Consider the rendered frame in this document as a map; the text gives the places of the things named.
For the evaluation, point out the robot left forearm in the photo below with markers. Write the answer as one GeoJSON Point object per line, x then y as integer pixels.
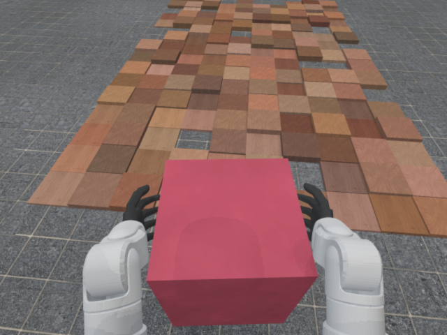
{"type": "Point", "coordinates": [112, 286]}

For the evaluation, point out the carton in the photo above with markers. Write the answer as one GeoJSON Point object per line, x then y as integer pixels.
{"type": "Point", "coordinates": [230, 245]}

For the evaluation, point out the robot right forearm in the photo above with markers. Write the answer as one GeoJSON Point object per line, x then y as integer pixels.
{"type": "Point", "coordinates": [353, 280]}

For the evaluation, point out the left robot hand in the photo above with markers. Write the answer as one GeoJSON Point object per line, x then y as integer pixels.
{"type": "Point", "coordinates": [135, 206]}

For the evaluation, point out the right robot hand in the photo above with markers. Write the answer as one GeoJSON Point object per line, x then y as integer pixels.
{"type": "Point", "coordinates": [320, 207]}

